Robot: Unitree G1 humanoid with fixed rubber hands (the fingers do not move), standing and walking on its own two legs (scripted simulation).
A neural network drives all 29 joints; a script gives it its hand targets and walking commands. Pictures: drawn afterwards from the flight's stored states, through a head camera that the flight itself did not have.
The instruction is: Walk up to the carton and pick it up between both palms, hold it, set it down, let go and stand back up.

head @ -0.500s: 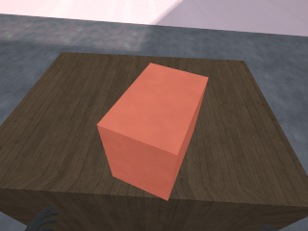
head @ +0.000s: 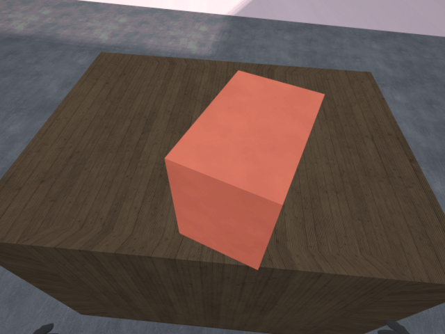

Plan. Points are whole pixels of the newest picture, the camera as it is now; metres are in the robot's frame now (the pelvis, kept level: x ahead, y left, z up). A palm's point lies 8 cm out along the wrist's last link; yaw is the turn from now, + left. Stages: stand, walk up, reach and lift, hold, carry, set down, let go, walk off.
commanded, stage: walk up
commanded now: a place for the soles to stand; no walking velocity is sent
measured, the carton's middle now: (247, 167) +0.43 -0.04 +0.05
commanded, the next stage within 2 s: reach and lift in 1.38 s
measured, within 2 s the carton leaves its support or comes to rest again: neither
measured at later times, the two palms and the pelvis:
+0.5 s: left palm out of the picture +0.07 +0.33 -0.09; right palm out of the picture +0.10 -0.31 -0.09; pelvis -0.02 +0.00 +0.00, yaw +1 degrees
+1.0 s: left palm out of the picture +0.09 +0.32 -0.09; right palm out of the picture +0.09 -0.32 -0.09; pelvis -0.01 +0.00 +0.01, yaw -1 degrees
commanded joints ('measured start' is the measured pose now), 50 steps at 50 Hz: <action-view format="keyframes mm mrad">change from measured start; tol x8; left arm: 1 20 138 28 -45 -4 -10 4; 6 92 154 26 -23 6 -27 9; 12 -85 209 37 -91 8 -43 14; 19 97 124 22 -65 1 -14 13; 50 0 138 15 -18 -1 -50 13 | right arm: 1 -52 -235 -45 -61 -5 -16 -1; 14 44 -167 -44 -56 -20 -18 2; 21 -112 -181 -37 -97 1 -22 2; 50 -29 -158 -21 18 5 -46 -1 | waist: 1 10 103 -116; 5 22 118 -122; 10 -37 -128 -87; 14 -53 -129 -121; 19 36 153 -86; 29 -10 -34 -88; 50 5 13 -119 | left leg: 1 -34 144 -217 -226 -89 119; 6 -33 122 -181 -210 -185 102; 11 170 -8 -9 179 -187 23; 14 179 33 -42 86 -67 36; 15 144 101 -128 -62 183 53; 16 104 172 -243 -153 241 98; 20 -141 168 -234 -267 -174 141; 26 115 80 -113 -181 -178 40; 50 144 105 -54 -197 66 39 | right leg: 1 39 -2 82 -23 -109 -69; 6 43 -22 142 -89 -79 -84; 10 -219 -214 301 -310 -191 -178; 14 -168 -202 196 -121 260 -170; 15 -114 -131 138 -25 251 -111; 18 73 31 105 86 -142 -52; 22 69 -30 164 -118 36 -68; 25 -85 -79 224 -212 -102 -84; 50 20 -57 188 -202 157 -57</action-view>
